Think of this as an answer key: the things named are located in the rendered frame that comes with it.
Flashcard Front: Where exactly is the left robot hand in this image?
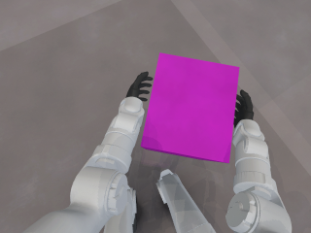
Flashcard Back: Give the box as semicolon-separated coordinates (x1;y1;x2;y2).
126;71;153;102

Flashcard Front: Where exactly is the right robot hand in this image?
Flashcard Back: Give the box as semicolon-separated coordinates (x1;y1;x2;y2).
233;89;254;128

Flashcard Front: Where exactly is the robot left forearm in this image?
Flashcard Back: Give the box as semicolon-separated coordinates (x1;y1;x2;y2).
70;96;145;201

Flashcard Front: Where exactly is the robot right thigh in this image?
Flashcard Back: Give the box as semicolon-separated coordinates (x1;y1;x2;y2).
156;173;216;233

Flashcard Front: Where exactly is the robot right forearm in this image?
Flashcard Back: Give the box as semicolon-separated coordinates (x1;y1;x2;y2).
232;119;293;230

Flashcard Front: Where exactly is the right robot upper arm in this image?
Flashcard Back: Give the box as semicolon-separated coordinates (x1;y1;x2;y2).
225;191;292;233

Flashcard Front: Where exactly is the carton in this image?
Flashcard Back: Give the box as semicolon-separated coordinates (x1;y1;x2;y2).
140;52;240;163

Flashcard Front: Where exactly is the left robot upper arm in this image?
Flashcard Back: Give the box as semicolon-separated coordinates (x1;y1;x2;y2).
22;166;128;233

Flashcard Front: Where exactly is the robot left thigh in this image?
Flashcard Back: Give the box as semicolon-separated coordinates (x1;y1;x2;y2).
103;187;137;233

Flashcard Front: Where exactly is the robot thigh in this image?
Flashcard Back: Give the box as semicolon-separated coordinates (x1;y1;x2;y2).
103;187;137;233
156;173;216;233

